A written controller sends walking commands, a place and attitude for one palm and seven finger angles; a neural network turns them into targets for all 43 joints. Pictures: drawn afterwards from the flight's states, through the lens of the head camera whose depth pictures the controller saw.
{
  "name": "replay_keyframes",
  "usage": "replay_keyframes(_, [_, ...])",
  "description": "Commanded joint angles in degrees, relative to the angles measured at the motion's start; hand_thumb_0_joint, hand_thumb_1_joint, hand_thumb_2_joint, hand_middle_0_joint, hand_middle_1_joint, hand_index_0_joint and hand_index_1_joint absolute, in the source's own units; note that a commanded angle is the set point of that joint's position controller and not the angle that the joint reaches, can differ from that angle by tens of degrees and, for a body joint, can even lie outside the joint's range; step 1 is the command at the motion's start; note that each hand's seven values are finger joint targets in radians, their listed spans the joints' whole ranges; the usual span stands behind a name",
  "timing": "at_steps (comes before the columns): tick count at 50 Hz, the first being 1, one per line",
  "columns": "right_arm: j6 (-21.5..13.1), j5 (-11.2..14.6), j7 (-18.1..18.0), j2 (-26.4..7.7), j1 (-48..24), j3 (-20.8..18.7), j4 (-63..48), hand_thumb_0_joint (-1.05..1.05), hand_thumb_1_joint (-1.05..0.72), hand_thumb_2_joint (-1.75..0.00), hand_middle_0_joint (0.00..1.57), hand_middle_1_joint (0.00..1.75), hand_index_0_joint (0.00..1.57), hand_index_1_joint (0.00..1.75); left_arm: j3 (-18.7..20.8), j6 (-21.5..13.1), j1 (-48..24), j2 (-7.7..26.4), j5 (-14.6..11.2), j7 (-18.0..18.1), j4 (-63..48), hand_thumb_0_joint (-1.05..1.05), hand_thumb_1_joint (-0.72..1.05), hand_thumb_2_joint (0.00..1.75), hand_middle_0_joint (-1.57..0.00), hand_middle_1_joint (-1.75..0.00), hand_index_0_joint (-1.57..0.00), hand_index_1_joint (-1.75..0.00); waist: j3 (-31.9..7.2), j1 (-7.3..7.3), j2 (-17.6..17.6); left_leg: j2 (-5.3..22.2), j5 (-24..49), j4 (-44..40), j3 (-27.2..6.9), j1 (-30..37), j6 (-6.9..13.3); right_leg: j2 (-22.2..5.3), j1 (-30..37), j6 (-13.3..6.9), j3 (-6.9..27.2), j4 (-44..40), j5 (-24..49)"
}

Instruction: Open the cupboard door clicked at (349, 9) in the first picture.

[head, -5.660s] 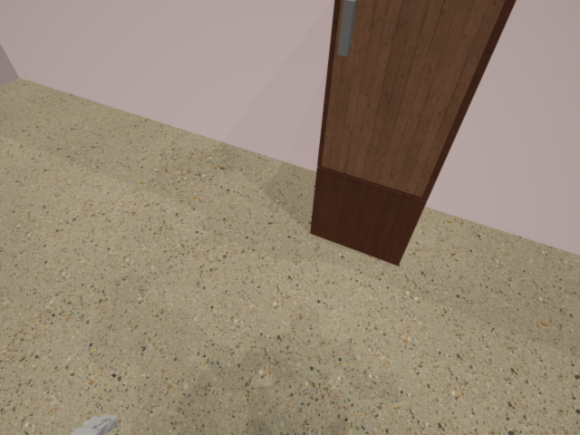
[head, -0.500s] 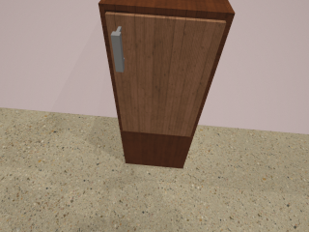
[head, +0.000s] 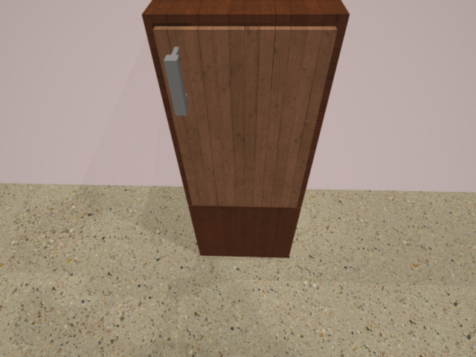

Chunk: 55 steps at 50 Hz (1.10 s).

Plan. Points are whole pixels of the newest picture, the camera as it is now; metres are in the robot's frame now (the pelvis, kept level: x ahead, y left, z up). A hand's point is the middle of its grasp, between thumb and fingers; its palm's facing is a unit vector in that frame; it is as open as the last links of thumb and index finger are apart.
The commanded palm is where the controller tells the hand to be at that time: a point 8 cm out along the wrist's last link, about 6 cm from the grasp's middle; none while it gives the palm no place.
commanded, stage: look again from close up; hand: left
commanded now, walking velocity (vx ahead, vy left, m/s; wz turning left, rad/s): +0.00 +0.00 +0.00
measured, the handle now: (178, 81) +0.62 +0.16 +0.15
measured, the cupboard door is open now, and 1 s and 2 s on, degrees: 0 0 0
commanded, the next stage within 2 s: shuffle to correct the standing spot in 0.28 s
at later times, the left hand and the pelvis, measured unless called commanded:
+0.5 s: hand out of the picture +0.01 +0.14 -0.17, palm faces +0.02 -0.98 -0.19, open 7.3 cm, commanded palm none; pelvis +0.01 -0.03 +0.00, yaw +0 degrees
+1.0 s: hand out of the picture +0.15 +0.13 -0.17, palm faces +0.05 -0.96 -0.28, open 7.3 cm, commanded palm none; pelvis +0.09 -0.06 -0.02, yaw +2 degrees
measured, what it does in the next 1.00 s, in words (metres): walks ahead: right foot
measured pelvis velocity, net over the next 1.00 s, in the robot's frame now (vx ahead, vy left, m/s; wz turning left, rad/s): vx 0.09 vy -0.06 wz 0.04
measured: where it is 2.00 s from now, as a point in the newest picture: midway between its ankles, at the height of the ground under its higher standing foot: outside the picture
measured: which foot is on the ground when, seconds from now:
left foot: down 0.00-0.94, up 0.96-1.00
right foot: down 0.00-0.74, up 0.76-0.92, down 0.94-1.00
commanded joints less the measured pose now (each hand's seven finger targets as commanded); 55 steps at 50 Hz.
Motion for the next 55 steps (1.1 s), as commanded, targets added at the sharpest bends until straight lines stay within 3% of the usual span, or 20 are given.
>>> replay_keyframes(1, [-1.36,-0.14,-0.19,-5.40,2.28,-0.52,-3.18,0.00,-0.90,-0.90,0.20,0.30,0.20,0.30,1.24,-0.84,2.18,5.47,-0.16,0.19,-2.28,0.00,0.90,0.90,-0.20,-0.30,-0.20,-0.30,3.12,0.52,-2.33,6.47,6.06,-10.15,-7.68,-4.33,1.07,-1.61,0.38,-3.20,2.75,-3.61,3.27])
replay_keyframes(19, [-1.41,-0.08,-0.52,-3.17,2.16,-0.45,0.96,0.00,-0.90,-0.90,0.20,0.30,0.20,0.30,1.87,-1.37,3.39,5.92,-0.11,0.28,-1.15,0.00,0.90,0.90,-0.20,-0.30,-0.20,-0.30,1.32,0.77,-2.45,5.66,10.65,-8.42,-4.58,0.25,0.13,-3.10,0.59,-3.56,4.67,-5.12,11.01])
replay_keyframes(23, [-0.73,-0.57,-0.16,-2.97,2.38,-0.77,0.98,0.00,-0.90,-0.90,0.20,0.30,0.20,0.30,2.31,-0.85,4.63,5.79,0.35,-0.29,-0.69,0.00,0.90,0.90,-0.20,-0.30,-0.20,-0.30,4.27,0.88,-3.35,4.55,-4.23,-6.38,-3.43,-2.72,0.50,-2.63,-2.11,-4.88,6.09,-6.77,-8.58])
replay_keyframes(27, [-0.49,-0.79,0.22,-2.11,2.67,-0.91,0.26,0.00,-0.90,-0.90,0.20,0.30,0.20,0.30,3.06,-0.73,5.63,6.71,0.45,-0.76,-1.07,0.00,0.90,0.90,-0.20,-0.30,-0.20,-0.30,8.33,0.73,-4.73,3.04,-8.74,-2.75,-1.99,-6.17,0.42,-3.39,-5.10,-6.62,8.92,-9.09,-18.02])
replay_keyframes(30, [-1.17,-0.77,0.30,-1.42,2.78,-0.88,-0.35,0.00,-0.90,-0.90,0.20,0.30,0.20,0.30,3.70,-1.23,7.39,7.00,0.26,-0.89,-1.07,0.00,0.90,0.90,-0.20,-0.30,-0.20,-0.30,7.40,0.96,-5.58,2.16,-4.81,1.65,-0.55,-7.28,0.37,-4.82,-3.53,-8.11,10.81,-9.07,-14.80])
replay_keyframes(33, [-1.97,-0.59,0.21,-1.24,4.32,-0.90,-0.26,0.00,-0.90,-0.90,0.20,0.30,0.20,0.30,4.19,-1.70,8.03,6.77,0.29,-0.93,-0.94,0.00,0.90,0.90,-0.20,-0.30,-0.20,-0.30,5.81,0.24,-4.49,2.54,-0.34,2.43,-0.30,-5.29,0.68,-4.57,-2.77,-8.46,8.58,-5.23,-5.96])
replay_keyframes(35, [-2.62,-0.66,-0.13,-3.12,8.12,-1.17,1.44,0.00,-0.90,-0.90,0.20,0.30,0.20,0.30,3.97,-1.75,6.24,5.03,0.34,-1.14,-1.73,0.00,0.90,0.90,-0.20,-0.30,-0.20,-0.30,4.20,-1.22,3.47,6.93,8.53,-2.23,-5.44,2.24,2.40,-0.37,-7.06,-6.49,2.03,4.17,-1.15])
replay_keyframes(36, [-2.87,-0.87,-0.51,-5.62,11.99,-1.83,2.88,0.00,-0.90,-0.90,0.20,0.30,0.20,0.30,3.73,-1.88,4.47,3.17,0.44,-1.22,-2.76,0.00,0.90,0.90,-0.20,-0.30,-0.20,-0.30,2.69,-2.72,10.63,12.56,16.48,-5.40,-12.47,7.75,5.17,2.98,-12.16,-5.01,-3.15,13.65,-2.87])
replay_keyframes(37, [-2.78,-1.13,-1.05,-7.00,15.28,-2.40,3.83,0.00,-0.90,-0.90,0.20,0.30,0.20,0.30,3.30,-2.12,0.94,2.10,0.55,-1.13,-4.33,0.00,0.90,0.90,-0.20,-0.30,-0.20,-0.30,4.82,-4.06,15.54,17.87,26.35,-8.45,-19.59,12.81,9.25,4.68,-21.27,-4.11,-4.79,20.93,-13.46])
replay_keyframes(38, [-2.86,-1.42,-1.33,-6.77,17.66,-2.27,4.43,0.00,-0.90,-0.90,0.20,0.30,0.20,0.30,3.34,-2.30,-2.72,2.52,0.61,-1.01,-5.84,0.00,0.90,0.90,-0.20,-0.30,-0.20,-0.30,5.96,-5.47,14.13,20.80,36.95,-8.48,-23.20,16.77,12.32,3.51,-28.06,-4.49,-2.35,27.28,-20.15])
replay_keyframes(39, [-2.94,-1.54,-1.48,-6.41,17.40,-2.07,4.29,0.00,-0.90,-0.90,0.20,0.30,0.20,0.30,3.64,-2.43,-4.75,2.43,0.39,-1.04,-6.69,0.00,0.90,0.90,-0.20,-0.30,-0.20,-0.30,6.60,-5.39,10.43,22.20,42.16,-7.68,-22.51,16.30,13.58,1.44,-29.58,-4.96,-0.45,30.08,-20.54])
replay_keyframes(42, [-2.63,-1.70,-1.83,-5.52,9.02,-1.71,1.72,0.00,-0.90,-0.90,0.20,0.30,0.20,0.30,3.66,-2.19,-3.11,0.13,-0.13,-1.53,-6.31,0.00,0.90,0.90,-0.20,-0.30,-0.20,-0.30,6.44,-1.30,6.99,17.21,44.08,-6.32,-11.71,6.68,8.96,0.18,-18.00,-4.53,-1.26,19.44,-15.68])
replay_keyframes(44, [-2.29,-0.68,-1.92,-6.45,3.96,-1.60,0.49,0.00,-0.90,-0.90,0.20,0.30,0.20,0.30,3.86,-1.95,4.94,0.26,-0.16,-1.54,-3.81,0.00,0.90,0.90,-0.20,-0.30,-0.20,-0.30,1.44,3.57,5.62,11.77,39.50,-0.67,-5.33,0.27,3.97,2.49,-1.39,-3.29,-4.26,4.11,3.72])
replay_keyframes(45, [-2.33,0.02,-1.76,-6.17,4.38,-1.90,0.40,0.00,-0.90,-0.90,0.20,0.30,0.20,0.30,4.17,-2.36,10.41,2.50,-0.09,-1.11,-1.80,0.00,0.90,0.90,-0.20,-0.30,-0.20,-0.30,-3.06,5.17,0.34,8.87,33.90,3.95,-3.61,-1.19,1.72,1.44,7.03,-2.94,-2.01,-0.60,14.43])
replay_keyframes(46, [-2.32,0.68,-1.51,-4.27,5.80,-1.77,0.05,0.00,-0.90,-0.90,0.20,0.30,0.20,0.30,4.98,-2.97,13.63,7.34,0.06,-0.23,-0.58,0.00,0.90,0.90,-0.20,-0.30,-0.20,-0.30,-6.90,5.53,-8.43,5.60,17.50,11.29,-2.13,-7.91,-0.65,-8.03,15.85,-6.24,8.88,0.27,33.99])
replay_keyframes(47, [-1.76,1.03,-1.52,-1.76,6.08,-1.42,-0.73,0.00,-0.90,-0.90,0.20,0.30,0.20,0.30,5.31,-2.99,14.14,10.20,-0.32,0.28,-0.71,0.00,0.90,0.90,-0.20,-0.30,-0.20,-0.30,-9.35,4.79,-15.09,1.76,-11.93,18.97,-1.23,-9.26,-2.04,-19.12,15.80,-12.87,17.79,-3.21,55.54])
replay_keyframes(48, [-1.10,1.22,-1.92,-2.28,6.07,-2.16,-0.65,0.00,-0.90,-0.90,0.20,0.30,0.20,0.30,5.02,-2.72,11.66,12.21,-0.17,0.30,-1.61,0.00,0.90,0.90,-0.20,-0.30,-0.20,-0.30,-8.87,3.73,-10.79,1.69,-20.37,23.24,-4.94,-8.22,-1.77,-21.28,12.33,-16.83,17.69,-3.38,60.21])
replay_keyframes(50, [0.32,0.78,-1.67,0.58,3.03,-2.09,-0.39,0.00,-0.90,-0.90,0.20,0.30,0.20,0.30,4.46,-2.11,6.50,8.69,0.26,0.85,-3.37,0.00,0.90,0.90,-0.20,-0.30,-0.20,-0.30,-1.60,3.15,-14.97,2.58,-19.06,29.33,-5.42,-12.25,-2.04,-18.75,5.31,-16.52,15.40,-3.59,59.10])
replay_keyframes(51, [0.90,0.69,-1.49,0.37,2.11,-2.20,-0.12,0.00,-0.90,-0.90,0.20,0.30,0.20,0.30,3.90,-1.87,4.58,7.47,0.27,1.05,-3.78,0.00,0.90,0.90,-0.20,-0.30,-0.20,-0.30,0.03,2.57,-13.27,2.77,-17.30,30.32,-5.60,-13.25,-2.39,-17.21,4.16,-15.74,13.33,-4.12,57.51])
replay_keyframes(55, [2.23,0.33,-0.39,0.21,0.33,-2.68,-1.04,0.00,-0.90,-0.90,0.20,0.30,0.20,0.30,4.94,-0.89,2.23,9.10,0.39,1.34,-6.10,0.00,0.90,0.90,-0.20,-0.30,-0.20,-0.30,-2.51,1.90,-10.00,1.39,-10.66,27.70,-3.30,-13.25,-3.66,-14.55,4.27,-13.69,7.90,-5.36,49.02])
